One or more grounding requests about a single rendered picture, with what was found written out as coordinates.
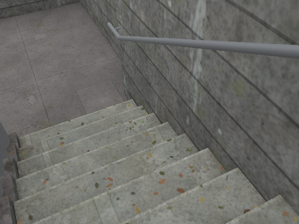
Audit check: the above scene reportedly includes stairs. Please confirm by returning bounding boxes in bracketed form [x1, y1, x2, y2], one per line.
[13, 99, 299, 224]

